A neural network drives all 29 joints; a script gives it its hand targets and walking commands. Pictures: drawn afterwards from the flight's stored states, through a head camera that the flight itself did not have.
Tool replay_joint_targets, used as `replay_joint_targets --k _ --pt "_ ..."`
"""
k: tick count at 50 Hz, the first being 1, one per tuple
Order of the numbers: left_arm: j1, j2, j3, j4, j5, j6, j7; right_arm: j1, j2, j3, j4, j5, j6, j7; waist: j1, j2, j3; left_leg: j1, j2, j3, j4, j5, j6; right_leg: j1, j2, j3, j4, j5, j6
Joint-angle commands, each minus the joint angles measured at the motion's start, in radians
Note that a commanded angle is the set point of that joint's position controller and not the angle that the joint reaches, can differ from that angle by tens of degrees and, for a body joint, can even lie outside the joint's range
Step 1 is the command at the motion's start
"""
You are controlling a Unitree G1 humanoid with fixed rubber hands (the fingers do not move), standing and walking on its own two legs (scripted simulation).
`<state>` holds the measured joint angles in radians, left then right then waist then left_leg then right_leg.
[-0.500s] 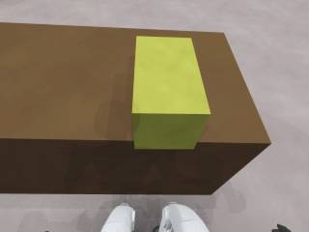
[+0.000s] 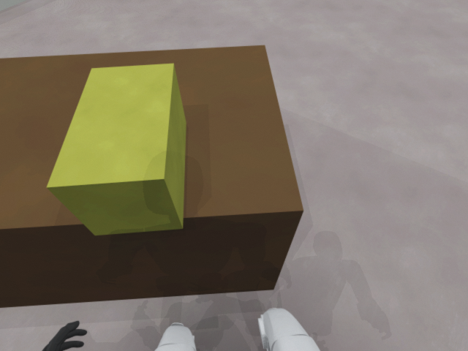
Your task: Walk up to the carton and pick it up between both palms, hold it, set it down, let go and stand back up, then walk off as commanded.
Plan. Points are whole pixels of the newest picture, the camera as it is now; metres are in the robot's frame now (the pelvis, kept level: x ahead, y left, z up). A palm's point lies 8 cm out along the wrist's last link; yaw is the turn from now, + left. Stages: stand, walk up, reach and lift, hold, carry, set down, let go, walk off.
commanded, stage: walk up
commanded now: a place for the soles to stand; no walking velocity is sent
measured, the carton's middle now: (135, 146) +0.50 +0.22 +0.03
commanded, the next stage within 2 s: none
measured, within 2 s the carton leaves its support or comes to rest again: neither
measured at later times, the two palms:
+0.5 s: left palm out of the picture -0.01 +0.29 -0.07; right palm out of the picture +0.10 -0.35 -0.18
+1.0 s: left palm out of the picture -0.08 +0.38 -0.15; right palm out of the picture +0.05 -0.24 -0.11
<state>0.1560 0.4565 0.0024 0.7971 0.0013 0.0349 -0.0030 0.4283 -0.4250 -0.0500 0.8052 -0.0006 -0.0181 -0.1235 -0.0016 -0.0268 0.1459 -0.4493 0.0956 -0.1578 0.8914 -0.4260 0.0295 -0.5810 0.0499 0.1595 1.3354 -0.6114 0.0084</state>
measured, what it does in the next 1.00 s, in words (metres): walks backwards: right foot, then left foot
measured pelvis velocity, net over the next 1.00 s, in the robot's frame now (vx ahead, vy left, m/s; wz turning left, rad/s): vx -0.09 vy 0.06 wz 0.14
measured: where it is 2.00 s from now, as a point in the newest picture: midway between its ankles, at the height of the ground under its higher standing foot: outside the picture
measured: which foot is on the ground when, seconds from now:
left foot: down 0.00-0.04, up 0.06-0.60, down 0.62-1.00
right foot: up 0.00-0.02, down 0.04-0.66, up 0.68-0.80, down 0.82-1.00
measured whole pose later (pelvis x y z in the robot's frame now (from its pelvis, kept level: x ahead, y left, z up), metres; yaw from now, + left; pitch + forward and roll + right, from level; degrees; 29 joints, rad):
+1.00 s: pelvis -0.09 +0.06 -0.03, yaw +8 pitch -6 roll -1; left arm 0.18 0.40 0.00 1.03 0.00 -0.04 0.03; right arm 0.17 -0.39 -0.05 0.81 0.00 0.05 0.01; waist -0.01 -0.01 0.18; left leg -0.58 -0.01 -0.13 1.14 -0.45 -0.02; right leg -0.49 -0.04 0.07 1.14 -0.55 0.03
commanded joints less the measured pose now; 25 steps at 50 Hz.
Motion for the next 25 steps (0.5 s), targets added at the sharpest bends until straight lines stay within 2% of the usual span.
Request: replay_joint_targets --k 1,2,3,4,5,6,7,8,9,10,11,12,13,14,15,16,17,18,19,20,21,22,23,24,25 --pt "0.243 0.193 0.132 0.094 -0.019 -0.079 0.032 -0.231 -0.227 -0.065 -0.093 -0.024 -0.003 0.046 0.125 0.064 -0.169 -0.125 -0.079 0.065 0.232 0.328 0.076 0.394 -0.046 -0.135 -0.784 0.393 0.042" --pt "0.313 0.253 0.141 0.097 -0.006 -0.089 0.055 -0.190 -0.215 -0.071 -0.126 -0.028 0.012 0.060 0.133 -0.011 -0.188 -0.270 -0.131 0.018 0.355 0.116 0.058 0.433 -0.091 -0.006 -0.695 0.593 0.069" --pt "0.269 0.342 0.159 0.075 0.021 -0.098 0.069 -0.118 -0.169 -0.064 -0.140 -0.041 0.027 0.061 0.066 -0.126 -0.209 -0.405 -0.157 0.008 0.488 -0.203 0.038 0.427 -0.288 0.290 -0.682 0.742 0.000" --pt "0.249 0.389 0.167 0.038 -0.005 -0.093 0.077 -0.128 -0.217 -0.079 -0.138 -0.035 0.051 0.065 0.051 -0.002 -0.268 -0.360 -0.144 -0.141 0.532 -0.178 0.012 0.302 -0.463 0.635 -0.837 0.647 -0.090" --pt "0.186 0.430 0.168 0.033 -0.009 -0.106 0.097 -0.219 -0.262 -0.094 -0.137 -0.044 0.060 0.066 0.070 -0.024 -0.182 -0.442 -0.141 -0.176 0.618 -0.184 -0.006 0.269 -0.484 0.728 -0.910 0.522 -0.105" --pt "0.139 0.427 0.173 0.042 0.000 -0.108 0.103 -0.289 -0.285 -0.091 -0.123 -0.035 0.065 0.067 0.101 -0.090 -0.084 -0.471 -0.139 -0.186 0.652 -0.182 0.004 0.179 -0.430 0.741 -0.989 0.266 -0.035" --pt "0.075 0.405 0.168 0.054 0.014 -0.107 0.109 -0.271 -0.261 -0.082 -0.091 -0.010 0.066 0.071 0.052 -0.186 0.032 -0.485 -0.149 -0.214 0.639 -0.132 0.022 0.099 -0.374 0.680 -0.991 0.143 0.023" --pt "-0.001 0.391 0.174 0.050 0.020 -0.103 0.110 -0.208 -0.288 -0.085 -0.047 0.003 0.059 0.069 0.025 -0.225 0.056 -0.450 -0.119 -0.201 0.570 -0.092 0.012 0.098 -0.370 0.597 -0.935 0.128 0.012" --pt "-0.005 0.362 0.171 0.055 0.015 -0.101 0.113 -0.131 -0.303 -0.092 -0.026 -0.004 0.062 0.077 -0.004 -0.216 0.038 -0.427 -0.121 -0.167 0.547 -0.054 0.008 0.144 -0.351 0.531 -0.891 0.136 0.003" --pt "0.005 0.311 0.163 0.056 0.009 -0.098 0.116 -0.117 -0.285 -0.097 -0.014 -0.012 0.069 0.082 -0.008 -0.215 0.022 -0.427 -0.154 -0.172 0.573 -0.034 0.009 0.181 -0.322 0.469 -0.866 0.147 0.024" --pt "0.012 0.315 0.164 0.070 0.003 -0.103 0.119 -0.109 -0.293 -0.099 -0.012 -0.027 0.075 0.086 -0.006 -0.169 -0.026 -0.405 -0.169 -0.180 0.588 -0.022 -0.001 0.234 -0.339 0.470 -0.840 0.210 -0.021" --pt "0.049 0.305 0.157 0.074 0.001 -0.106 0.120 -0.115 -0.304 -0.098 -0.017 -0.032 0.081 0.090 0.010 -0.173 -0.070 -0.407 -0.166 -0.158 0.566 -0.013 -0.001 0.306 -0.343 0.471 -0.850 0.205 -0.018" --pt "0.033 0.305 0.161 0.091 -0.005 -0.110 0.122 -0.133 -0.316 -0.097 -0.011 -0.036 0.083 0.089 0.015 -0.203 -0.084 -0.409 -0.170 -0.181 0.550 -0.024 -0.007 0.308 -0.354 0.474 -0.855 0.213 -0.042" --pt "0.053 0.279 0.154 0.107 -0.002 -0.110 0.123 -0.160 -0.306 -0.095 -0.011 -0.043 0.085 0.095 0.017 -0.208 -0.071 -0.408 -0.169 -0.175 0.547 -0.018 -0.008 0.334 -0.347 0.482 -0.858 0.203 -0.037" --pt "0.072 0.312 0.165 0.109 -0.008 -0.111 0.130 -0.185 -0.314 -0.091 -0.008 -0.041 0.088 0.101 0.041 -0.249 -0.076 -0.420 -0.162 -0.172 0.515 -0.027 -0.002 0.371 -0.359 0.478 -0.862 0.240 -0.021" --pt "0.083 0.292 0.159 0.114 -0.003 -0.116 0.133 -0.191 -0.294 -0.087 -0.021 -0.042 0.083 0.101 0.029 -0.219 -0.050 -0.442 -0.159 -0.174 0.519 -0.031 -0.004 0.359 -0.365 0.468 -0.827 0.364 -0.031" --pt "0.080 0.296 0.163 0.122 -0.005 -0.113 0.133 -0.194 -0.304 -0.087 -0.018 -0.048 0.081 0.103 0.038 -0.226 -0.057 -0.408 -0.145 -0.157 0.500 -0.051 -0.014 0.344 -0.366 0.461 -0.807 0.411 -0.062" --pt "0.079 0.310 0.161 0.112 -0.005 -0.114 0.136 -0.190 -0.303 -0.084 -0.023 -0.046 0.082 0.105 0.035 -0.249 -0.089 -0.404 -0.160 -0.166 0.514 -0.077 -0.007 0.365 -0.374 0.426 -0.775 0.487 -0.071" --pt "0.070 0.311 0.167 0.114 -0.002 -0.115 0.134 -0.195 -0.293 -0.079 -0.021 -0.043 0.083 0.105 0.035 -0.271 -0.085 -0.399 -0.146 -0.141 0.515 -0.086 -0.012 0.350 -0.379 0.401 -0.762 0.545 -0.117" --pt "0.066 0.331 0.170 0.113 -0.001 -0.111 0.134 -0.209 -0.310 -0.088 -0.033 -0.046 0.084 0.106 0.039 -0.263 -0.115 -0.373 -0.145 -0.146 0.531 -0.087 -0.011 0.333 -0.390 0.412 -0.766 0.517 -0.137" --pt "0.037 0.328 0.164 0.101 0.002 -0.113 0.132 -0.200 -0.311 -0.090 -0.041 -0.053 0.082 0.109 0.026 -0.315 -0.123 -0.388 -0.141 -0.137 0.537 -0.096 -0.019 0.362 -0.398 0.406 -0.759 0.515 -0.177" --pt "0.050 0.341 0.172 0.107 0.003 -0.116 0.131 -0.216 -0.304 -0.091 -0.045 -0.055 0.083 0.110 0.048 -0.317 -0.108 -0.394 -0.121 -0.116 0.516 -0.115 -0.015 0.335 -0.415 0.415 -0.748 0.527 -0.219" --pt "0.053 0.332 0.174 0.106 0.006 -0.118 0.131 -0.225 -0.306 -0.088 -0.047 -0.059 0.080 0.111 0.048 -0.317 -0.108 -0.397 -0.108 -0.095 0.521 -0.109 -0.017 0.349 -0.412 0.395 -0.730 0.547 -0.231" --pt "0.056 0.344 0.168 0.099 0.009 -0.119 0.129 -0.260 -0.324 -0.088 -0.051 -0.054 0.079 0.115 0.072 -0.319 -0.102 -0.387 -0.114 -0.103 0.534 -0.120 -0.016 0.340 -0.425 0.404 -0.733 0.546 -0.251" --pt "0.056 0.357 0.171 0.095 0.013 -0.121 0.128 -0.255 -0.305 -0.084 -0.057 -0.051 0.074 0.120 0.064 -0.343 -0.105 -0.389 -0.089 -0.082 0.480 -0.132 -0.015 0.330 -0.432 0.397 -0.722 0.574 -0.261"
